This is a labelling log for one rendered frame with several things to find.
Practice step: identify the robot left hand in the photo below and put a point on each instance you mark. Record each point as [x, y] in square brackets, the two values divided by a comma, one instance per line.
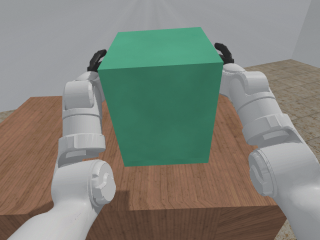
[94, 62]

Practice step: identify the pedestal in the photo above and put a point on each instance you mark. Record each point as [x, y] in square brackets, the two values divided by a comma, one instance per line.
[197, 201]

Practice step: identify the robot right upper arm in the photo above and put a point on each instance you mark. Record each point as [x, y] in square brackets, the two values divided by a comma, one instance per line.
[289, 173]

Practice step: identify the robot right forearm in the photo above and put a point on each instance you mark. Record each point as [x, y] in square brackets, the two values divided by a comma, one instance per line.
[263, 122]

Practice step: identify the robot left upper arm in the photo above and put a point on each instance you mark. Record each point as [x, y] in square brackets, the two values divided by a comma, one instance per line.
[79, 192]

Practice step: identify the carton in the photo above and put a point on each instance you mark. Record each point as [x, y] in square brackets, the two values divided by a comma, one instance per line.
[162, 88]

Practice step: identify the robot right hand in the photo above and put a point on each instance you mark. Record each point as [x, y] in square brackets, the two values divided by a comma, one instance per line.
[227, 56]

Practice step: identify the robot left forearm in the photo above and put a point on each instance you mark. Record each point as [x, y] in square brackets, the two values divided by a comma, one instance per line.
[82, 134]

